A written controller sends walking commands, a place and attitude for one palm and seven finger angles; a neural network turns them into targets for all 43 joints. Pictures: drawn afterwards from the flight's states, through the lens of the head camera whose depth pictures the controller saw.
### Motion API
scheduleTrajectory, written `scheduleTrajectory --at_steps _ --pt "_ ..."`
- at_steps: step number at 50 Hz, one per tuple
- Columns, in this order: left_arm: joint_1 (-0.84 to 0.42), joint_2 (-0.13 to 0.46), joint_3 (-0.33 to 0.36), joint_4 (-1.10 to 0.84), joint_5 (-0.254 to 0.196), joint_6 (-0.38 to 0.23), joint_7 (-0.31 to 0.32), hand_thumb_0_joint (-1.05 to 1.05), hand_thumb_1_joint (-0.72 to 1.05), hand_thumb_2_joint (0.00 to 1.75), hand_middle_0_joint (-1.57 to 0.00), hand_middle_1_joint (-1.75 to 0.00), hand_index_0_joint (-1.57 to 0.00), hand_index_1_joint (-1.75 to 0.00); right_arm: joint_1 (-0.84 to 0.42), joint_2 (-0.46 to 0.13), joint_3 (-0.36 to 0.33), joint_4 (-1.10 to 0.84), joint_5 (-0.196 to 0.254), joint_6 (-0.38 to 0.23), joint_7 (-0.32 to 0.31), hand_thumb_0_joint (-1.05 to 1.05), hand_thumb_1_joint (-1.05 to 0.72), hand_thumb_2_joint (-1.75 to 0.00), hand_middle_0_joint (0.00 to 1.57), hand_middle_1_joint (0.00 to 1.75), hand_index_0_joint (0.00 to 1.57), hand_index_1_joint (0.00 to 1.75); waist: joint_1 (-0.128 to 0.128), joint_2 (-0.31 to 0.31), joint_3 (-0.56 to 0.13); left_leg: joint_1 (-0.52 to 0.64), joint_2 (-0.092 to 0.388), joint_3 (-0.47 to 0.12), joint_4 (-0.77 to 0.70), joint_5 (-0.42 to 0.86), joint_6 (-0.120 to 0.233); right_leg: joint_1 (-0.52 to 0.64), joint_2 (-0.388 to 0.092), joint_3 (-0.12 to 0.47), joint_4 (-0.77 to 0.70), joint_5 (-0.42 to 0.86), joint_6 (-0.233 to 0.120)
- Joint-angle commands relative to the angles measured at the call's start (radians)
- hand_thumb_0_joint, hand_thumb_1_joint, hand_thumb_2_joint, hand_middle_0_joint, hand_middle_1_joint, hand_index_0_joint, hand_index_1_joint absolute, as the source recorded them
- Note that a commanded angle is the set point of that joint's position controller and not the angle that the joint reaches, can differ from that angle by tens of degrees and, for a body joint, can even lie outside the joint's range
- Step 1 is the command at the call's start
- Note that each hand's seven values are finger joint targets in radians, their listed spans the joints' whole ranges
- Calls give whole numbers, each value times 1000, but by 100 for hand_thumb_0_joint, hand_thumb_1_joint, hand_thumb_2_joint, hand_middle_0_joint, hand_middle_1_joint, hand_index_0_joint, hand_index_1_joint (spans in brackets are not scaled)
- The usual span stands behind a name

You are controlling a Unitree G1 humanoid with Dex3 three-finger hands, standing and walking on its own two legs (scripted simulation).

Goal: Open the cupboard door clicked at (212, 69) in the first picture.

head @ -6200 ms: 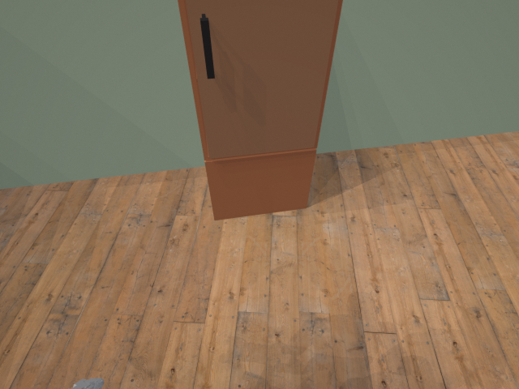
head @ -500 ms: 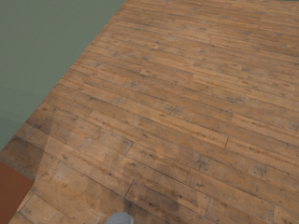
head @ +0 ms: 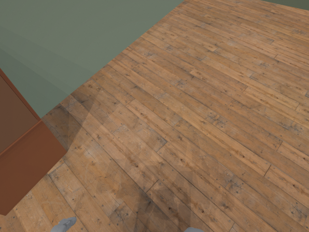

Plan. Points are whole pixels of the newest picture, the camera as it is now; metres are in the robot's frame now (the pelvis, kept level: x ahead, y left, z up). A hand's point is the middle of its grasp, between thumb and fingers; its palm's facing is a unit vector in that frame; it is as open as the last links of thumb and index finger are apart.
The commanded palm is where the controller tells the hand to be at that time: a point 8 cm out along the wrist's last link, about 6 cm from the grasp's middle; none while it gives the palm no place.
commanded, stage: turn to face it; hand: left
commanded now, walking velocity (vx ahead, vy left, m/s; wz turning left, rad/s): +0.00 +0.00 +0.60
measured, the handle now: out of the picture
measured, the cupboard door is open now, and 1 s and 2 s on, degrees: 0 0 0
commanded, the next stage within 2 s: take the last steps up to it in 1.64 s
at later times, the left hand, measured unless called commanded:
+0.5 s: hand out of the picture -0.04 +0.20 -0.17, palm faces +0.36 -0.90 -0.25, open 7.4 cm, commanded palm none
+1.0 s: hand out of the picture -0.03 +0.23 -0.14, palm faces +0.57 -0.77 -0.28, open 7.4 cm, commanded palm none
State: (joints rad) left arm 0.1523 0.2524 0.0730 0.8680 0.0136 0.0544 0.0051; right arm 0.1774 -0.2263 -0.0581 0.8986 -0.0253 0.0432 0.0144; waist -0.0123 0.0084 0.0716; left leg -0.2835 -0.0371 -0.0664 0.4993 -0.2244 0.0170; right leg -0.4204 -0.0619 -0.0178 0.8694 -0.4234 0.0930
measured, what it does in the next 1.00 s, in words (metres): steps on the spot, turning left: right foot, then left foot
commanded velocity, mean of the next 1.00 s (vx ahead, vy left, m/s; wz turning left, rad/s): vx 0.00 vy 0.00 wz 0.60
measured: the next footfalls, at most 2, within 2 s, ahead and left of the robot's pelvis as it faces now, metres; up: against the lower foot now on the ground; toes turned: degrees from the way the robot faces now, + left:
right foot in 0.08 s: +0.05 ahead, -0.13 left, +0.00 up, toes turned +1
left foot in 0.52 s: -0.01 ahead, +0.12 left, +0.00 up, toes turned +27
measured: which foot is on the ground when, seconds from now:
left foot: down 0.00-0.08, up 0.10-0.50, down 0.52-1.00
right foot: up 0.00-0.06, down 0.08-0.52, up 0.54-1.00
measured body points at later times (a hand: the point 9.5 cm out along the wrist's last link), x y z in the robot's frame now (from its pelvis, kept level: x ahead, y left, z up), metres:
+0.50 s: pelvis -0.01 -0.01 -0.01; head +0.02 +0.01 +0.44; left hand -0.05 +0.25 -0.15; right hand +0.16 -0.23 -0.14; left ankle -0.05 +0.10 -0.72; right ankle +0.01 -0.13 -0.74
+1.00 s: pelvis -0.01 -0.02 +0.00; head +0.02 -0.01 +0.45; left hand -0.06 +0.27 -0.12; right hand +0.19 -0.19 -0.15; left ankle -0.04 +0.10 -0.74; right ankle +0.06 -0.12 -0.72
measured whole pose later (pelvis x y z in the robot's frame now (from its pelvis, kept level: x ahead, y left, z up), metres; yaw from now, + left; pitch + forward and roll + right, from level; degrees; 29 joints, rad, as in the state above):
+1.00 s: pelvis -0.01 -0.02 +0.00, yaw +36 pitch +1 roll +0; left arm 0.13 0.23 0.05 0.85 0.01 0.04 0.01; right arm 0.22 -0.23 -0.07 0.91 -0.02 0.05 0.01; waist -0.03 0.03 0.05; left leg -0.32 -0.08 -0.14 0.52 -0.21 0.02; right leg -0.32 -0.02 -0.02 0.67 -0.36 0.08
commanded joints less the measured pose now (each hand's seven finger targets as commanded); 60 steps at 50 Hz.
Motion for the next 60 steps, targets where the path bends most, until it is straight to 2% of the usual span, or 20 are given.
scheduleTrajectory --at_steps 1,3,4,5,9,20,24,25,26,27,29,33,38,45,49,50,51,52,56,60 --pt "56 70 14 -82 -8 -39 13 0 90 90 -20 -30 -20 -30 -21 -211 -68 -79 1 -16 -14 0 -90 -90 20 30 20 30 8 151 -140 39 214 -282 -68 343 130 135 46 -17 -231 65 -15" --pt "142 119 26 -68 -3 -56 20 0 90 90 -20 -30 -20 -30 -31 -168 -65 -91 12 -16 -9 0 -90 -90 20 30 20 30 56 31 -169 -121 129 -230 70 167 49 371 -38 46 -512 214 -36" --pt "148 222 46 -74 15 -67 30 0 90 90 -20 -30 -20 -30 6 -90 -51 -112 19 -18 -3 0 -90 -90 20 30 20 30 53 -292 -172 -329 -25 -32 305 -198 -43 493 -329 339 -600 263 -138" --pt "126 252 41 -93 10 -56 30 0 90 90 -20 -30 -20 -30 -5 -120 -61 -123 8 -12 -4 0 -90 -90 20 30 20 30 53 -255 -151 -322 -16 -10 519 -377 -59 352 -468 382 -607 315 -234" --pt "-12 117 8 -111 5 -64 26 0 90 90 -20 -30 -20 -30 20 -114 -60 -50 -1 14 16 0 -90 -90 20 30 20 30 -16 -157 -36 -313 55 17 763 -148 -79 220 -260 81 -565 336 -182" --pt "123 174 28 -33 19 -54 26 0 90 90 -20 -30 -20 -30 -104 -78 -27 -74 13 8 21 0 -90 -90 20 30 20 30 61 -226 -72 -176 77 154 340 -227 -85 330 -320 -66 -486 561 -213" --pt "115 186 40 -21 10 -43 19 0 90 90 -20 -30 -20 -30 -24 -98 -26 -66 11 -12 15 0 -90 -90 20 30 20 30 23 -203 -140 -1 56 197 40 -74 -57 325 -303 -153 -325 583 -149" --pt "114 168 39 -22 2 -38 16 0 90 90 -20 -30 -20 -30 36 -145 -37 -56 9 -22 16 0 -90 -90 20 30 20 30 -13 -88 -178 169 93 135 -96 71 -35 211 -282 -172 -172 495 -104" --pt "123 106 32 -61 -6 -34 7 0 90 90 -20 -30 -20 -30 92 -270 -69 -55 1 -31 9 0 -90 -90 20 30 20 30 -48 242 -208 360 351 -220 -120 409 86 -92 -141 -211 60 39 -15" --pt "46 83 10 -105 3 -29 9 0 90 90 -20 -30 -20 -30 165 -324 -78 -32 11 -23 2 0 -90 -90 20 30 20 30 -83 295 -202 339 480 -321 -128 639 196 -193 -84 -119 207 -278 1" --pt "-24 88 20 -87 2 -19 17 0 90 90 -20 -30 -20 -30 121 -269 -66 -30 7 -26 -21 0 -90 -90 20 30 20 30 -74 244 -150 225 391 -275 -139 440 172 -216 -84 -7 323 -147 -7" --pt "62 99 26 -27 5 -19 2 0 90 90 -20 -30 -20 -30 -21 -201 -40 -73 8 -36 -22 0 -90 -90 20 30 20 30 3 125 -111 126 260 -138 -178 298 120 -137 -71 1 300 53 5" --pt "33 94 22 -48 4 -17 8 0 90 90 -20 -30 -20 -30 8 -203 -49 -67 7 -29 -18 0 -90 -90 20 30 20 30 -11 113 -98 123 252 -210 -199 181 145 -121 -44 10 170 50 15" --pt "-19 75 10 -94 -4 -32 16 0 90 90 -20 -30 -20 -30 39 -204 -64 -58 1 -20 -17 0 -90 -90 20 30 20 30 -29 163 -131 122 233 -321 -123 338 161 -9 21 12 -72 -17 -4" --pt "90 86 15 -76 -11 -46 24 0 90 90 -20 -30 -20 -30 -3 -189 -67 -76 8 -14 -15 0 -90 -90 20 30 20 30 29 130 -164 -24 169 -331 -31 304 104 256 42 1 -385 164 -24" --pt "126 134 23 -74 -4 -57 29 0 90 90 -20 -30 -20 -30 -3 -153 -62 -82 16 -15 -9 0 -90 -90 20 30 20 30 50 15 -179 -148 109 -284 70 169 49 402 -54 94 -531 202 -48" --pt "135 225 42 -78 13 -64 37 0 90 90 -20 -30 -20 -30 21 -81 -51 -105 22 -18 -5 0 -90 -90 20 30 20 30 49 -282 -170 -344 -47 -58 299 -221 -44 493 -347 373 -612 239 -160" --pt "116 238 31 -94 8 -53 34 0 90 90 -20 -30 -20 -30 12 -118 -61 -114 4 -13 -6 0 -90 -90 20 30 20 30 45 -231 -144 -331 -36 -33 507 -363 -53 344 -446 382 -604 292 -241" --pt "-23 109 6 -111 3 -65 30 0 90 90 -20 -30 -20 -30 42 -108 -61 -40 -1 14 14 0 -90 -90 20 30 20 30 -27 -140 -27 -315 46 2 752 -148 -78 217 -255 104 -565 368 -189" --pt "66 111 8 -73 6 -69 33 0 90 90 -20 -30 -20 -30 11 -96 -50 -37 3 21 16 0 -90 -90 20 30 20 30 8 -180 -44 -315 65 44 701 -139 -101 301 -260 17 -541 498 -194"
